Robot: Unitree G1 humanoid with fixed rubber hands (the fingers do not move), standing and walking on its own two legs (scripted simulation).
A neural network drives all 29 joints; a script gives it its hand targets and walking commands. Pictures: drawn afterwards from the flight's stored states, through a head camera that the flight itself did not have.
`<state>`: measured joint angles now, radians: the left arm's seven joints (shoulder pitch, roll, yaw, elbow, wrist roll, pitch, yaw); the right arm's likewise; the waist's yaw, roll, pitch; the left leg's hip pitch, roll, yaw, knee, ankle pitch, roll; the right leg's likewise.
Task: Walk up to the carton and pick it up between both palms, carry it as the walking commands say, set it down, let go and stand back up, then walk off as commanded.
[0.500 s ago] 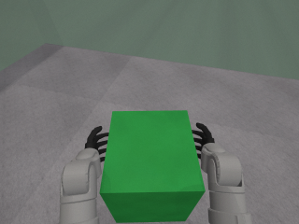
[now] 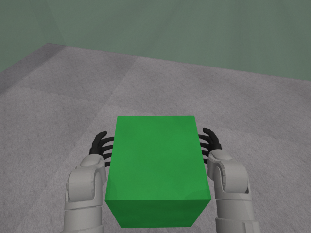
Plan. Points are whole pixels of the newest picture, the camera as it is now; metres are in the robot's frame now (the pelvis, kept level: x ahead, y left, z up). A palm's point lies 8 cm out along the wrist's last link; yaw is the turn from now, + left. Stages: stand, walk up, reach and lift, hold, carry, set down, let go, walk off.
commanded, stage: carry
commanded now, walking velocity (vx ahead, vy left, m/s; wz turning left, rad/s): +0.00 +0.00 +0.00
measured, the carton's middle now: (156, 174) +0.27 +0.00 +0.00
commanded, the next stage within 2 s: hold in 0.82 s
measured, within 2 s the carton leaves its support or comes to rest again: neither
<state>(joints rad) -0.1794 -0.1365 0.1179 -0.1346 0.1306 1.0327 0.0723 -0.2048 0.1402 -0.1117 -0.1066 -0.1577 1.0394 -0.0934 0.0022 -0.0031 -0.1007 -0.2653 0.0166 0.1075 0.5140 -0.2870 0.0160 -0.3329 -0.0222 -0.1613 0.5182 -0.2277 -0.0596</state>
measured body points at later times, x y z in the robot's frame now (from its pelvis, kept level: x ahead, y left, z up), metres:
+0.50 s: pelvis +0.01 +0.00 +0.00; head -0.01 +0.00 +0.45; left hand +0.30 +0.15 +0.07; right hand +0.30 -0.14 +0.07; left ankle -0.01 +0.11 -0.73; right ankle +0.03 -0.08 -0.73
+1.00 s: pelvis +0.01 +0.01 +0.01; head +0.00 +0.00 +0.46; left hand +0.28 +0.16 +0.04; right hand +0.29 -0.14 +0.03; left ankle -0.01 +0.12 -0.73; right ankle +0.03 -0.09 -0.73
